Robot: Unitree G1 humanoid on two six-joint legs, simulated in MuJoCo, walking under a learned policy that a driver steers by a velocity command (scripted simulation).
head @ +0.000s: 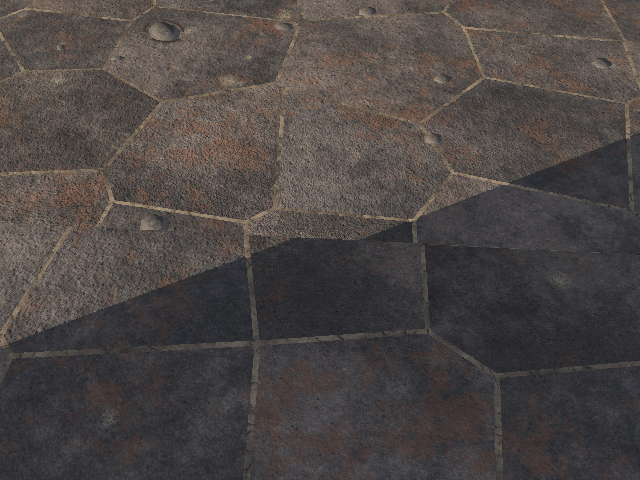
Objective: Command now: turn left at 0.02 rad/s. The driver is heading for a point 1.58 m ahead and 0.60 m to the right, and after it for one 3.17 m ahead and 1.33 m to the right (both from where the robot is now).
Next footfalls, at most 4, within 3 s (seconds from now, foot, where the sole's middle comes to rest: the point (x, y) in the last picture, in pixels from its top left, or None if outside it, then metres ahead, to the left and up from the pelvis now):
1.02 left None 0.42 0.10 -0.77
1.54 right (420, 424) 0.64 -0.18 -0.77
1.98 left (310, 409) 0.67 0.05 -0.77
2.58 right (492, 377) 0.75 -0.36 -0.77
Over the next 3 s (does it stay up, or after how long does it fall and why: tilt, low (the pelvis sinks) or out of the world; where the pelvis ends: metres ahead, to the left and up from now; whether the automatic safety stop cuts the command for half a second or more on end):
stays up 0.80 -0.28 0.01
